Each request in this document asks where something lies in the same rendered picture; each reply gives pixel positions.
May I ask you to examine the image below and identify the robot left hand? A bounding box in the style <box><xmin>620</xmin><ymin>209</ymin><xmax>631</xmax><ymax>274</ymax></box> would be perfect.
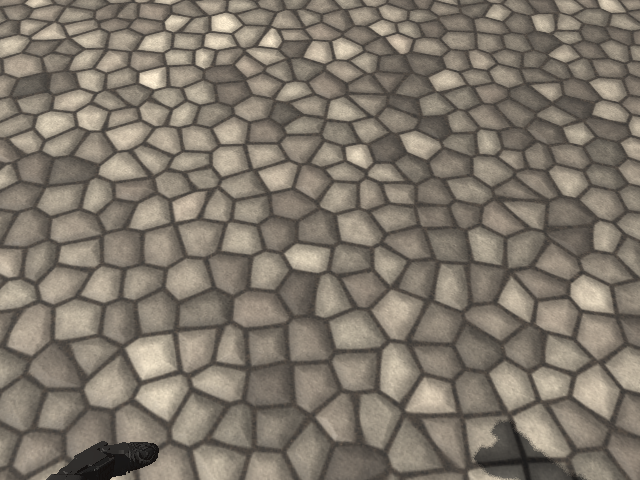
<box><xmin>46</xmin><ymin>441</ymin><xmax>159</xmax><ymax>480</ymax></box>

